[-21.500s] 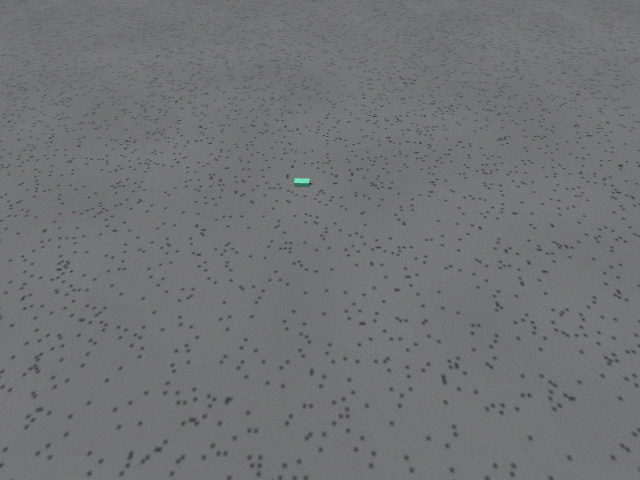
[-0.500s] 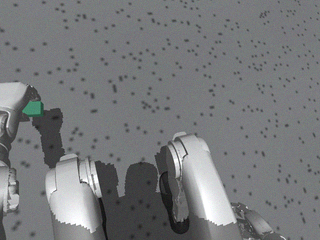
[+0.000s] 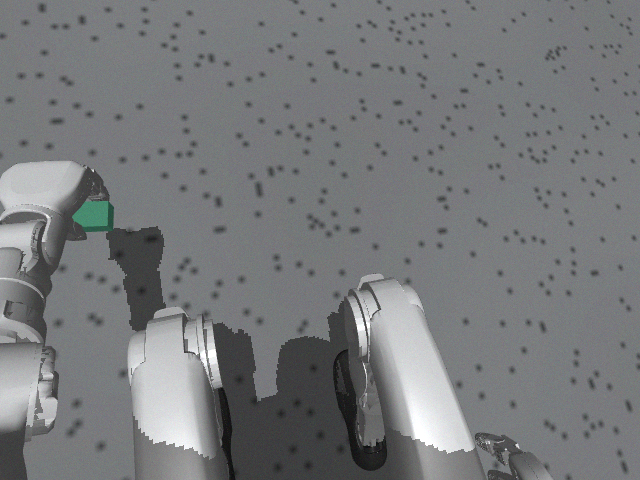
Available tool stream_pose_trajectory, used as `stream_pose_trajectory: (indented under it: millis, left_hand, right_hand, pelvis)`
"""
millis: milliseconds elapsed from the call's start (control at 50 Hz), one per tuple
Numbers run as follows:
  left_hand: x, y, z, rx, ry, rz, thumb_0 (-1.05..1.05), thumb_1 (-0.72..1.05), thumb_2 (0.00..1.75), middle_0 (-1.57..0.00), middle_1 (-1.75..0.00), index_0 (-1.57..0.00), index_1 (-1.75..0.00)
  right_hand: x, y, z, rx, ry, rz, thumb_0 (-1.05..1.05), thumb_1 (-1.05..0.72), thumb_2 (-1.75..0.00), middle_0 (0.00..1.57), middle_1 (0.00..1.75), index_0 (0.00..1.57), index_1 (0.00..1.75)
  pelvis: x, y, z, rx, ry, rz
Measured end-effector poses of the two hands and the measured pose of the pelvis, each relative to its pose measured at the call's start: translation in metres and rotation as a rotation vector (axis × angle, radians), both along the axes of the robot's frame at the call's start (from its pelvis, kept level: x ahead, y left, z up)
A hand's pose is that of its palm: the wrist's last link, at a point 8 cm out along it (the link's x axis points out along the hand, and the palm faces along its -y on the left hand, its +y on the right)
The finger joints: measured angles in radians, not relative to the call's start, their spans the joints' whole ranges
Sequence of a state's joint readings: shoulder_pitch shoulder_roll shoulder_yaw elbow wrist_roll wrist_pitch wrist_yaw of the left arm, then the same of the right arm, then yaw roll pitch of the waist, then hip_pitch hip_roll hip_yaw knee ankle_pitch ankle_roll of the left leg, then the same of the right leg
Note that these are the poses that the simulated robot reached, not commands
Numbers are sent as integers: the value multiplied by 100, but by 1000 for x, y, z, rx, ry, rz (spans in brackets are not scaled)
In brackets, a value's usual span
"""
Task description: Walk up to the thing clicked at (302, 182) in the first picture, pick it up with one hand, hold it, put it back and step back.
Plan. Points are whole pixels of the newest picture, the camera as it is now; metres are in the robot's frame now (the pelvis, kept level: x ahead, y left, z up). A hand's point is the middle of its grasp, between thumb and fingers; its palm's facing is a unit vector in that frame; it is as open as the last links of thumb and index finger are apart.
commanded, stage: lift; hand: left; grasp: from above
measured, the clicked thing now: (81, 217) +0.47 +0.28 -0.18
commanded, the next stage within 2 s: hold in 1.48 s
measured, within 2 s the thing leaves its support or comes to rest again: neither
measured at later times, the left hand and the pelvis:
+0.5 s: hand out of the picture +0.39 +0.29 +0.02, palm faces -0.43 -0.05 -0.90, open 6.7 cm; pelvis +0.00 +0.00 +0.11, yaw +3 degrees
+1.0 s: hand out of the picture +0.33 +0.27 +0.22, palm faces -0.43 -0.08 -0.90, open 6.6 cm; pelvis +0.02 +0.00 +0.28, yaw +6 degrees
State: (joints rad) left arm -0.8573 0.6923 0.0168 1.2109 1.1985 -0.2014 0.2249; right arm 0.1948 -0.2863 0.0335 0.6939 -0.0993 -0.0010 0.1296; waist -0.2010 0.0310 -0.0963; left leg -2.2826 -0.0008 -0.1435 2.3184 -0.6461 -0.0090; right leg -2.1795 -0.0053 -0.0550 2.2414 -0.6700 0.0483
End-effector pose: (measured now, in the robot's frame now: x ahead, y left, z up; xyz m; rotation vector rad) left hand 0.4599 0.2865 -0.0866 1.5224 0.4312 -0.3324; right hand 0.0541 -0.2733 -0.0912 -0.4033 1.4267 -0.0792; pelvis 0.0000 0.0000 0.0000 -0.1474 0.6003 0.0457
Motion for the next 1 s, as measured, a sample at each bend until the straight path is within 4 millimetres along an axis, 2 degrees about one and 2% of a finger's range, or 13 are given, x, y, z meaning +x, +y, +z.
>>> stream_pose_trajectory:
  millis: [220, 400, 600, 800, 900, 1000]
  left_hand:
    - [-29, 12, 57, -8, 9, -2, -1, 50, 7, -100, -12, -105, -10]
    - [-53, 11, 116, -20, -18, -14, -1, 48, 13, -97, -17, -101, -15]
    - [-76, 2, 206, -29, -57, 3, -1, 48, 16, -96, -19, -100, -17]
    - [-109, -11, 298, -53, -35, 16, -1, 48, 14, -97, -17, -101, -15]
    - [-119, -15, 334, -53, -37, 17, -1, 48, 12, -98, -16, -102, -14]
    - [-122, -17, 361, -42, -36, 23, -1, 49, 11, -98, -16, -103, -13]
  right_hand:
    - [23, 4, 24, 16, -72, -8, 0, -92, -91, 20, 29, 20, 30]
    - [59, 10, 61, 30, -171, -5, 0, -92, -91, 20, 29, 20, 30]
    - [89, 16, 125, 45, -279, -22, 1, -92, -91, 20, 30, 20, 30]
    - [100, 23, 203, 68, -360, -50, 1, -91, -91, 20, 30, 20, 30]
    - [102, 24, 239, 68, -394, -61, 1, -91, -91, 20, 30, 20, 30]
    - [102, 22, 269, 64, -410, -73, 1, -92, -91, 20, 30, 20, 30]
  pelvis:
    - [-3, 2, 34, 14, -3, 13]
    - [-2, 2, 76, 28, -17, 27]
    - [3, 0, 141, 56, -73, 40]
    - [10, -1, 221, 90, -178, 45]
    - [15, -2, 255, 101, -230, 48]
    - [22, -2, 284, 110, -271, 49]
